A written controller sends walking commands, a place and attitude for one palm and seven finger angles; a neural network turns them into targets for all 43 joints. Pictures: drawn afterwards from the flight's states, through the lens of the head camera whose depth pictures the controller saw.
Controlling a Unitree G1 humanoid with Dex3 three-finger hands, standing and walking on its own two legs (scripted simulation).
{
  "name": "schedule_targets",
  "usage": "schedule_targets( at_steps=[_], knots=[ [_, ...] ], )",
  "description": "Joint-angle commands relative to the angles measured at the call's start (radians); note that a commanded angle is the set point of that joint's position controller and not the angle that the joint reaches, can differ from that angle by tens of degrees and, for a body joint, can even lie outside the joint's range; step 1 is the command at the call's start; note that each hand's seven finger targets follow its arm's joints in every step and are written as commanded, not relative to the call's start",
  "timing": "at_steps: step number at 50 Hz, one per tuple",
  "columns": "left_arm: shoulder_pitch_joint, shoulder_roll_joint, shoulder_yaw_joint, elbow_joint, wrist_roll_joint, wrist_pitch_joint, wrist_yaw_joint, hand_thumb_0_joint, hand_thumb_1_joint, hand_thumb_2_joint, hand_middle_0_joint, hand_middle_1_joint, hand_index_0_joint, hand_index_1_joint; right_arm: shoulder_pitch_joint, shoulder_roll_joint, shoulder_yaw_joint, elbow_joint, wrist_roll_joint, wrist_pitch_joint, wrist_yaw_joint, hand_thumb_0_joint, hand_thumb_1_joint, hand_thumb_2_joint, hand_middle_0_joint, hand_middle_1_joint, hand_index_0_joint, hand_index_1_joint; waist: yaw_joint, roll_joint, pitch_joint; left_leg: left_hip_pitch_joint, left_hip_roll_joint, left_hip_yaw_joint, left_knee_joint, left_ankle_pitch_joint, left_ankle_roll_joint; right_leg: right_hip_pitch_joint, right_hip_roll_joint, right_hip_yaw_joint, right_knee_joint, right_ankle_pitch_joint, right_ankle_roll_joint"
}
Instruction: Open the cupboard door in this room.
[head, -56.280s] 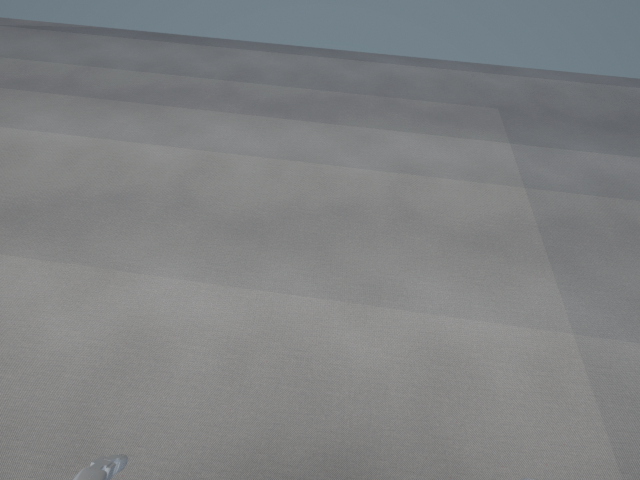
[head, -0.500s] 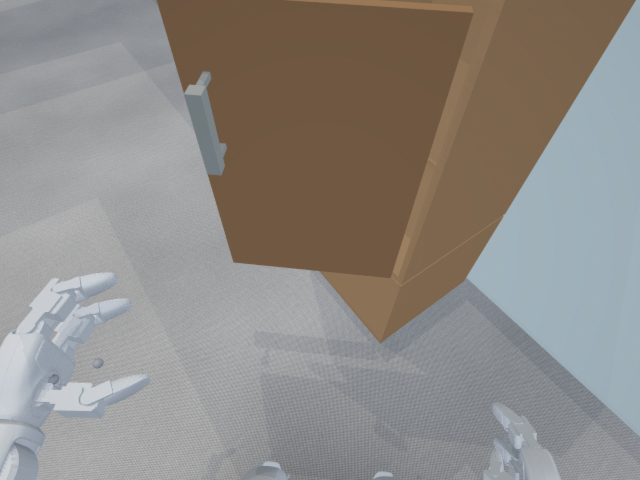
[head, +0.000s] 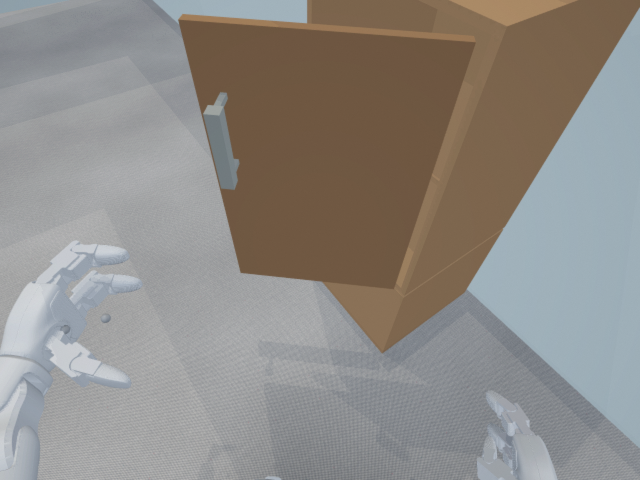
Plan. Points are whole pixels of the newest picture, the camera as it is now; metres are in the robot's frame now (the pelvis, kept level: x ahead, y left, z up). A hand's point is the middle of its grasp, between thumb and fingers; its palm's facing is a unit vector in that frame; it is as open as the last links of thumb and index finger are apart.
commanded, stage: raise the hand with hooked fingers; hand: left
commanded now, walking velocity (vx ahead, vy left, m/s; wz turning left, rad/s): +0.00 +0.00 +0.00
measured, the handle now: (225, 142) +0.58 +0.19 +0.08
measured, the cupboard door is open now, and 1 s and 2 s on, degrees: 48 48 48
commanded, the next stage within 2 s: move the hooked fingers beside the handle in 0.66 s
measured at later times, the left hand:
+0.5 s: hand (93, 288) +0.29 +0.28 +0.10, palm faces +0.00 -1.00 -0.03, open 14.0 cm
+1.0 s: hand (107, 268) +0.32 +0.27 +0.11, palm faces +0.01 -1.00 -0.03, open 14.0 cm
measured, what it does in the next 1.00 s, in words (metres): stands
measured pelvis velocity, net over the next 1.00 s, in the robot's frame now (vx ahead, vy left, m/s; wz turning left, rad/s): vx -0.01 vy -0.01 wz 0.01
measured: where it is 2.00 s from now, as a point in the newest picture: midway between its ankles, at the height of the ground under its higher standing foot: outside the picture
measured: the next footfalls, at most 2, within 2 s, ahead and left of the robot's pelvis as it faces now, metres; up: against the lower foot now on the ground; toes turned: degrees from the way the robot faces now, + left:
none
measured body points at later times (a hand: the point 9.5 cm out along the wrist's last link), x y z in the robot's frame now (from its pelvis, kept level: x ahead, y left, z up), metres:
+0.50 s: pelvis +0.00 +0.01 +0.01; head +0.03 +0.02 +0.46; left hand +0.29 +0.33 +0.10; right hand +0.15 -0.24 -0.06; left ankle +0.00 +0.09 -0.70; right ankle +0.00 -0.11 -0.70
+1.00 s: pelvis -0.01 -0.01 +0.01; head +0.03 +0.00 +0.46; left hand +0.31 +0.32 +0.11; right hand +0.15 -0.26 -0.07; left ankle +0.00 +0.09 -0.70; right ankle +0.00 -0.11 -0.70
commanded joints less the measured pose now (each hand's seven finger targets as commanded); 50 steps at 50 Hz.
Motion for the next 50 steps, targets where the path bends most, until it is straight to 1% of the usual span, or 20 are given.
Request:
schedule_targets(
  at_steps=[1, 5, 8, 10, 11, 12, 16, 17, 20, 22, 26, 28, 33, 38, 42, 46, 47, 48, 49, 50],
  knots=[
    [-0.275, 0.291, 0.141, -0.220, -0.039, -0.114, 0.011, 0.000, -0.500, 0.300, -0.300, -1.200, -0.300, -1.200, -0.035, -0.145, -0.057, -0.125, -0.002, -0.053, -0.021, 0.000, -0.900, -0.900, 0.200, 0.300, 0.200, 0.300, 0.002, 0.066, -0.222, 0.163, 0.010, -0.036, -0.149, 0.304, -0.012, 0.122, 0.007, 0.029, -0.107, 0.230, -0.014],
    [-0.292, 0.282, 0.121, -0.107, -0.022, -0.056, -0.013, 0.000, -0.500, 0.300, -0.300, -1.200, -0.300, -1.200, -0.033, -0.150, -0.055, -0.116, 0.007, -0.045, -0.024, 0.000, -0.900, -0.900, 0.200, 0.300, 0.200, 0.300, -0.002, 0.107, -0.173, 0.168, 0.011, -0.039, -0.184, 0.274, -0.016, 0.096, -0.001, 0.019, -0.129, 0.205, -0.012],
    [-0.342, 0.295, 0.109, -0.064, -0.017, -0.008, -0.036, 0.000, -0.500, 0.300, -0.300, -1.200, -0.300, -1.200, -0.028, -0.159, -0.054, -0.121, 0.011, -0.036, -0.028, 0.000, -0.900, -0.900, 0.200, 0.300, 0.200, 0.300, -0.006, 0.066, -0.171, 0.170, 0.012, -0.044, -0.202, 0.263, -0.012, 0.107, 0.000, 0.017, -0.147, 0.197, -0.011],
    [-0.322, 0.282, 0.101, -0.054, -0.015, 0.002, -0.043, 0.000, -0.500, 0.300, -0.300, -1.200, -0.300, -1.200, -0.026, -0.159, -0.056, -0.131, 0.010, -0.039, -0.025, 0.000, -0.900, -0.900, 0.200, 0.300, 0.200, 0.300, -0.001, 0.062, -0.172, 0.180, 0.011, -0.046, -0.204, 0.284, -0.012, 0.107, 0.000, 0.012, -0.146, 0.211, -0.012],
    [-0.314, 0.288, 0.111, -0.061, -0.024, -0.005, -0.045, 0.000, -0.500, 0.300, -0.300, -1.200, -0.300, -1.200, -0.025, -0.160, -0.058, -0.131, 0.006, -0.040, -0.023, 0.000, -0.900, -0.900, 0.200, 0.300, 0.200, 0.300, 0.005, 0.032, -0.187, 0.187, 0.009, -0.046, -0.199, 0.312, -0.011, 0.130, 0.002, 0.016, -0.147, 0.240, -0.016],
    [-0.311, 0.290, 0.115, -0.091, -0.023, -0.018, -0.046, 0.000, -0.500, 0.300, -0.300, -1.200, -0.300, -1.200, -0.021, -0.158, -0.059, -0.135, 0.006, -0.041, -0.019, 0.000, -0.900, -0.900, 0.200, 0.300, 0.200, 0.300, 0.007, 0.046, -0.223, 0.209, 0.011, -0.044, -0.198, 0.344, -0.013, 0.137, 0.004, 0.015, -0.141, 0.262, -0.014],
    [-0.310, 0.297, 0.139, -0.098, -0.034, -0.058, -0.030, 0.000, -0.500, 0.300, -0.300, -1.200, -0.300, -1.200, -0.019, -0.160, -0.062, -0.129, -0.002, -0.042, -0.010, 0.000, -0.900, -0.900, 0.200, 0.300, 0.200, 0.300, 0.012, 0.029, -0.208, 0.202, 0.010, -0.041, -0.193, 0.357, -0.019, 0.139, 0.008, 0.015, -0.134, 0.275, -0.017],
    [-0.327, 0.298, 0.139, -0.118, -0.030, -0.069, -0.026, 0.000, -0.500, 0.300, -0.300, -1.200, -0.300, -1.200, -0.018, -0.157, -0.062, -0.129, 0.000, -0.040, -0.008, 0.000, -0.900, -0.900, 0.200, 0.300, 0.200, 0.300, 0.011, 0.068, -0.220, 0.220, 0.011, -0.042, -0.201, 0.365, -0.022, 0.131, 0.009, 0.012, -0.131, 0.272, -0.017],
    [-0.336, 0.288, 0.126, -0.119, -0.016, -0.073, -0.014, 0.000, -0.500, 0.300, -0.300, -1.200, -0.300, -1.200, -0.013, -0.153, -0.064, -0.123, 0.001, -0.039, -0.010, 0.000, -0.900, -0.900, 0.200, 0.300, 0.200, 0.300, 0.004, 0.122, -0.205, 0.245, 0.015, -0.046, -0.207, 0.367, -0.029, 0.097, 0.005, 0.009, -0.132, 0.252, -0.016],
    [-0.343, 0.302, 0.129, -0.126, -0.007, -0.071, -0.013, 0.000, -0.500, 0.300, -0.300, -1.200, -0.300, -1.200, -0.012, -0.154, -0.063, -0.121, -0.001, -0.036, -0.010, 0.000, -0.900, -0.900, 0.200, 0.300, 0.200, 0.300, 0.004, 0.125, -0.209, 0.245, 0.015, -0.043, -0.209, 0.367, -0.026, 0.110, 0.006, 0.013, -0.137, 0.256, -0.017],
    [-0.337, 0.302, 0.128, -0.123, -0.009, -0.069, -0.016, 0.000, -0.500, 0.300, -0.300, -1.200, -0.300, -1.200, -0.010, -0.157, -0.065, -0.116, -0.001, -0.034, -0.015, 0.000, -0.900, -0.900, 0.200, 0.300, 0.200, 0.300, -0.001, 0.068, -0.212, 0.245, 0.016, -0.045, -0.205, 0.382, -0.022, 0.131, 0.006, 0.013, -0.143, 0.280, -0.017],
    [-0.342, 0.298, 0.128, -0.132, -0.014, -0.072, -0.022, 0.000, -0.500, 0.300, -0.300, -1.200, -0.300, -1.200, -0.015, -0.154, -0.064, -0.118, 0.000, -0.033, -0.016, 0.000, -0.900, -0.900, 0.200, 0.300, 0.200, 0.300, 0.000, 0.096, -0.225, 0.256, 0.014, -0.044, -0.206, 0.395, -0.025, 0.131, 0.005, 0.012, -0.142, 0.290, -0.015],
    [-0.337, 0.270, 0.112, -0.066, -0.023, -0.061, -0.036, 0.000, -0.500, 0.300, -0.300, -1.200, -0.300, -1.200, -0.017, -0.157, -0.064, -0.112, 0.003, -0.029, -0.019, 0.000, -0.900, -0.900, 0.200, 0.300, 0.200, 0.300, -0.007, 0.046, -0.187, 0.229, 0.011, -0.039, -0.207, 0.355, -0.019, 0.120, 0.006, 0.014, -0.152, 0.282, -0.012],
    [-0.354, 0.281, 0.109, -0.067, -0.014, -0.052, -0.040, 0.000, -0.500, 0.300, -0.300, -1.200, -0.300, -1.200, -0.025, -0.156, -0.063, -0.119, 0.003, -0.025, -0.019, 0.000, -0.900, -0.900, 0.200, 0.300, 0.200, 0.300, -0.005, 0.061, -0.188, 0.216, 0.005, -0.030, -0.206, 0.322, -0.012, 0.125, 0.001, 0.024, -0.159, 0.269, -0.012],
    [-0.482, 0.339, 0.143, -0.064, -0.009, -0.084, -0.026, 0.000, -0.500, 0.300, -0.300, -1.200, -0.300, -1.200, -0.015, -0.158, -0.059, -0.101, -0.002, -0.018, -0.026, 0.000, -0.900, -0.900, 0.200, 0.300, 0.200, 0.300, -0.018, 0.057, -0.214, 0.208, 0.003, -0.027, -0.195, 0.307, -0.009, 0.137, 0.002, 0.037, -0.158, 0.264, -0.011],
    [-0.606, 0.308, 0.086, -0.012, 0.003, -0.109, -0.028, 0.000, -0.500, 0.300, -0.300, -1.200, -0.300, -1.200, -0.007, -0.156, -0.057, -0.076, 0.001, -0.016, -0.035, 0.000, -0.900, -0.900, 0.200, 0.300, 0.200, 0.300, -0.042, 0.097, -0.195, 0.217, 0.004, -0.029, -0.191, 0.267, -0.008, 0.096, 0.000, 0.043, -0.161, 0.223, -0.014],
    [-0.604, 0.304, 0.081, 0.033, 0.008, -0.101, -0.032, 0.000, -0.500, 0.300, -0.300, -1.200, -0.300, -1.200, -0.003, -0.157, -0.055, -0.076, 0.002, -0.014, -0.036, 0.000, -0.900, -0.900, 0.200, 0.300, 0.200, 0.300, -0.042, 0.088, -0.194, 0.209, 0.004, -0.028, -0.193, 0.256, -0.007, 0.092, 0.000, 0.042, -0.162, 0.216, -0.011],
    [-0.614, 0.327, 0.095, 0.074, 0.014, -0.096, -0.033, 0.000, -0.500, 0.300, -0.300, -1.200, -0.300, -1.200, 0.003, -0.162, -0.056, -0.069, 0.002, -0.010, -0.037, 0.000, -0.900, -0.900, 0.200, 0.300, 0.200, 0.300, -0.040, 0.079, -0.193, 0.192, 0.003, -0.029, -0.192, 0.247, -0.007, 0.096, -0.003, 0.045, -0.163, 0.210, -0.011],
    [-0.641, 0.323, 0.077, 0.106, 0.022, -0.088, -0.037, 0.000, -0.500, 0.300, -0.300, -1.200, -0.300, -1.200, 0.007, -0.165, -0.055, -0.064, 0.003, -0.007, -0.039, 0.000, -0.900, -0.900, 0.200, 0.300, 0.200, 0.300, -0.048, 0.073, -0.194, 0.179, 0.002, -0.024, -0.188, 0.235, -0.003, 0.092, -0.006, 0.050, -0.165, 0.205, -0.008],
    [-0.656, 0.355, 0.101, 0.162, 0.030, -0.079, -0.036, 0.000, -0.500, 0.300, -0.300, -1.200, -0.300, -1.200, 0.016, -0.170, -0.056, -0.058, 0.003, -0.001, -0.040, 0.000, -0.900, -0.900, 0.200, 0.300, 0.200, 0.300, -0.048, 0.041, -0.186, 0.153, 0.002, -0.026, -0.187, 0.219, -0.003, 0.091, -0.008, 0.051, -0.166, 0.189, -0.006]
  ],
)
